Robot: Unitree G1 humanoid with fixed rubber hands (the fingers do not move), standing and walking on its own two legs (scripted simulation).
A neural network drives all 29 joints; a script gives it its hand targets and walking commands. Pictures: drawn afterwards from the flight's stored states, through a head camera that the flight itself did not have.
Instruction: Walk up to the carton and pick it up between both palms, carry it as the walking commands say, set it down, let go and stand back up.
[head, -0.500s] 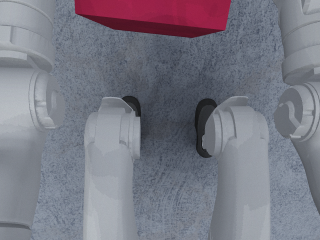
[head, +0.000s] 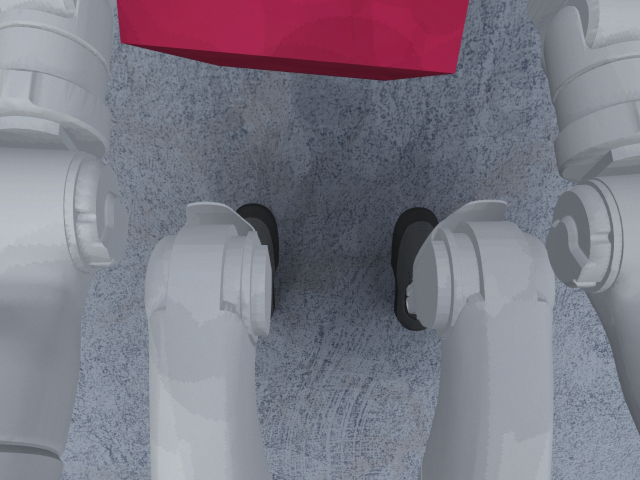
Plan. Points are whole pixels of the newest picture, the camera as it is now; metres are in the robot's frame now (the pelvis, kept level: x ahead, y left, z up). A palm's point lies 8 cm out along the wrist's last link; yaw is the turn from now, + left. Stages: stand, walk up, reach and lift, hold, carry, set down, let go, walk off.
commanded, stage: reach and lift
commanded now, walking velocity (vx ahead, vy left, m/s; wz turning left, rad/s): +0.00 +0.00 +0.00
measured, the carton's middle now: out of the picture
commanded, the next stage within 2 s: none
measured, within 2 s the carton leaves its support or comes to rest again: leaves its support in 1.36 s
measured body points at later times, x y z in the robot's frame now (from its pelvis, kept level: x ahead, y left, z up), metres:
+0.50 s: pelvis -0.01 +0.00 +0.01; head +0.38 +0.03 +0.23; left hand +0.57 +0.20 -0.18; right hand +0.57 -0.13 -0.18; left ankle +0.12 +0.12 -0.35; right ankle +0.12 -0.13 -0.35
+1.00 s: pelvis +0.00 +0.00 -0.01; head +0.38 +0.03 +0.23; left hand +0.58 +0.19 -0.18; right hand +0.57 -0.13 -0.18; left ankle +0.12 +0.12 -0.35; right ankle +0.12 -0.14 -0.35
